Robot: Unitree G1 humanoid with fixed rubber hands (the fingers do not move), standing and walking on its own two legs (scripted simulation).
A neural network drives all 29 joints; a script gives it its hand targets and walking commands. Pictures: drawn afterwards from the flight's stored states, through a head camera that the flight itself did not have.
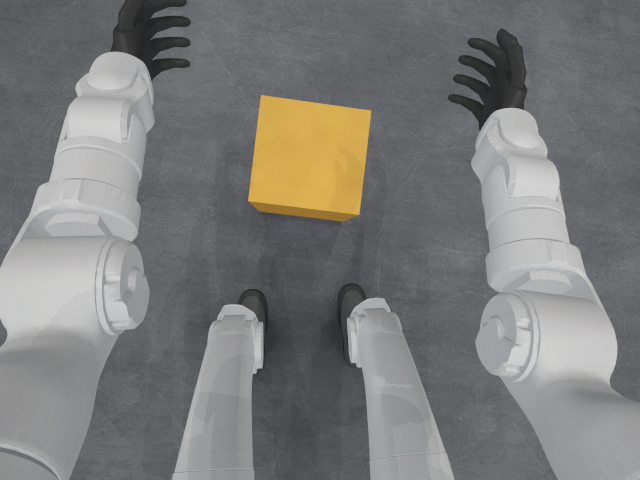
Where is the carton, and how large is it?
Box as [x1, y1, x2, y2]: [248, 95, 370, 221]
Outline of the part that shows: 261,95 248,201 258,210 267,212 341,221 357,215 359,213 370,110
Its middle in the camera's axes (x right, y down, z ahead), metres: -0.02 -0.15 +0.85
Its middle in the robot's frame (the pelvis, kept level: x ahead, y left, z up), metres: +0.51 -0.03 -0.52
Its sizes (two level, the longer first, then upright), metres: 0.210 0.200 0.250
